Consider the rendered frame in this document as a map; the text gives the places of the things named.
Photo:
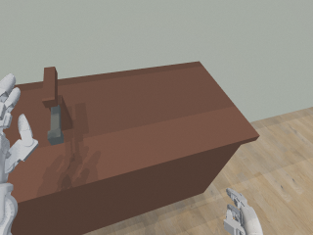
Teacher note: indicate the left robot forearm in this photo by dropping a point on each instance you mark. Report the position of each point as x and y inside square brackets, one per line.
[8, 208]

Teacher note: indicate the robot left hand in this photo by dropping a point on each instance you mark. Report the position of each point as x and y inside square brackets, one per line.
[22, 149]

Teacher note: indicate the tap lever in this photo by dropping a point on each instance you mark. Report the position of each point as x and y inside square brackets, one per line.
[55, 135]

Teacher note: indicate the counter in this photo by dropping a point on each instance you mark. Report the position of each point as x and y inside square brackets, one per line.
[134, 141]

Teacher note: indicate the robot right hand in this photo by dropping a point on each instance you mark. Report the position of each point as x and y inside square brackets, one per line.
[245, 220]

